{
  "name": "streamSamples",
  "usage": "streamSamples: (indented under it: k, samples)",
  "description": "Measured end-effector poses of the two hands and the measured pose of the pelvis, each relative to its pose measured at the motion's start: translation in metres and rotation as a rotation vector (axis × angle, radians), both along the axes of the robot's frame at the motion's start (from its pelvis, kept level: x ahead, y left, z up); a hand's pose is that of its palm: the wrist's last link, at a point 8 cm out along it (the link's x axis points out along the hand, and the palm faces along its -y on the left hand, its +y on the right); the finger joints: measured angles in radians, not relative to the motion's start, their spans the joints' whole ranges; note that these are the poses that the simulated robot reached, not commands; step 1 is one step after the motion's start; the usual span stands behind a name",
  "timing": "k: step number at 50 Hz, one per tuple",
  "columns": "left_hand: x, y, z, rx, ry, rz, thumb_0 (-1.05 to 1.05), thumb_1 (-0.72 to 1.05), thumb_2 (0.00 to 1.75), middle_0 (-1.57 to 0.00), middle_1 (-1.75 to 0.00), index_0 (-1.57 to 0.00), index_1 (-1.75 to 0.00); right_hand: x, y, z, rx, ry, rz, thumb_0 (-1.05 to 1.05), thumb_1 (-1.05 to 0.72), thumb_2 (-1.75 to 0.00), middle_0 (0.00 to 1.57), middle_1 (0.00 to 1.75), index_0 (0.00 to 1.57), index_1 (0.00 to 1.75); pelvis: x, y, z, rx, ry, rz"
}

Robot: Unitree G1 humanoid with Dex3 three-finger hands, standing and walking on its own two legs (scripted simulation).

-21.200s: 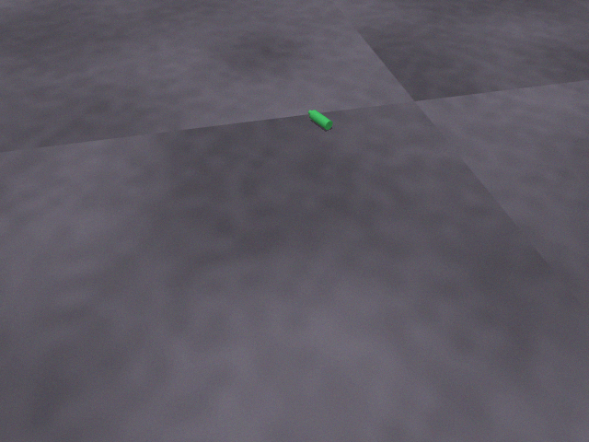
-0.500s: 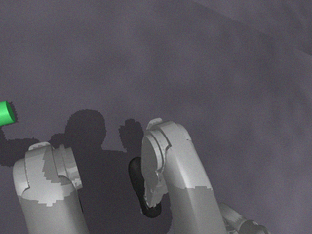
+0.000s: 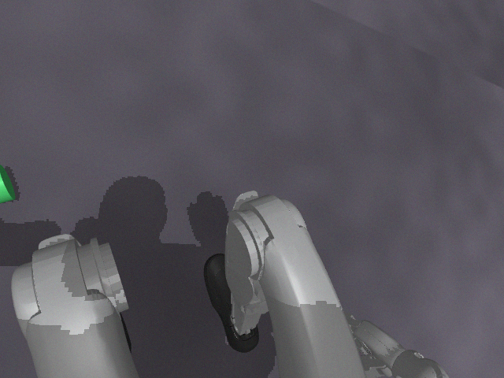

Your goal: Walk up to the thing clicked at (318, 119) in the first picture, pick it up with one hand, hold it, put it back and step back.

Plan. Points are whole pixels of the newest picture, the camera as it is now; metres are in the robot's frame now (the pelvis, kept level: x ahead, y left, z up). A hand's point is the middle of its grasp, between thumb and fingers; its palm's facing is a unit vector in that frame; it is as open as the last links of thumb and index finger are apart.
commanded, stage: close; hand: left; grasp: from above
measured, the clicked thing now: out of the picture +0.39 +0.35 -0.27
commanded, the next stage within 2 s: settle in 0.70 s
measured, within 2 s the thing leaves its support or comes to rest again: leaves its support in 1.10 s
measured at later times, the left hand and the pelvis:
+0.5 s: hand out of the picture +0.37 +0.32 -0.25, palm faces -0.40 -0.12 -0.91, open 8.6 cm; pelvis +0.00 +0.00 +0.01, yaw -1 degrees
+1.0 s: hand out of the picture +0.38 +0.32 -0.24, palm faces -0.43 -0.17 -0.88, open 8.6 cm; pelvis +0.00 +0.00 +0.00, yaw +0 degrees
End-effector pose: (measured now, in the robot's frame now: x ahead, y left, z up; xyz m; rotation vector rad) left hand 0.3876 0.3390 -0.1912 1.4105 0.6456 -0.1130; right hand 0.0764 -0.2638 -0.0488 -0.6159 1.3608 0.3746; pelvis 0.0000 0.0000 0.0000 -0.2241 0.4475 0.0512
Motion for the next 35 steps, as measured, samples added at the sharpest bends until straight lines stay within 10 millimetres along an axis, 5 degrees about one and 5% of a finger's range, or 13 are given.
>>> streamSamples:
  k: [18,35]
  samples:
    - [-0.015,-0.019,0.003,-0.014,-0.051,-0.163,0.0,0.3,0.33,-0.68,-0.5,-0.7,-0.44,-0.002,0.009,-0.001,-0.016,0.015,0.029,0.0,-0.89,-0.89,0.2,0.3,0.2,0.3,-0.005,0.0,0.005,-0.004,-0.019,-0.007]
    - [0.003,-0.016,0.004,-0.015,-0.045,-0.046,-0.01,0.27,0.2,-0.81,-0.41,-0.83,-0.32,0.013,-0.002,0.008,-0.014,-0.042,0.033,0.0,-0.89,-0.89,0.2,0.3,0.2,0.3,-0.002,0.001,0.003,-0.005,-0.001,0.0]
